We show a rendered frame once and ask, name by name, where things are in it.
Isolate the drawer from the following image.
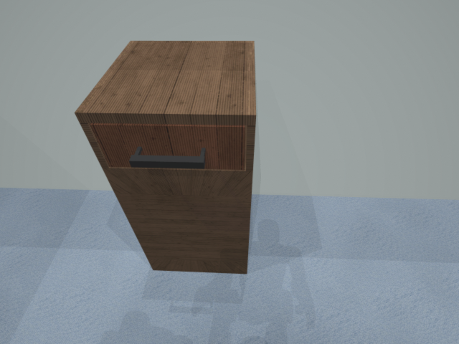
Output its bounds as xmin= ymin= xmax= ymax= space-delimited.
xmin=90 ymin=123 xmax=245 ymax=170

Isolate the handle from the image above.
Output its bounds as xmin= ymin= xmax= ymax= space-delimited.
xmin=129 ymin=147 xmax=206 ymax=169

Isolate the cabinet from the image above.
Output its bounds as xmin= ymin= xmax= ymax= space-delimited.
xmin=75 ymin=41 xmax=256 ymax=274

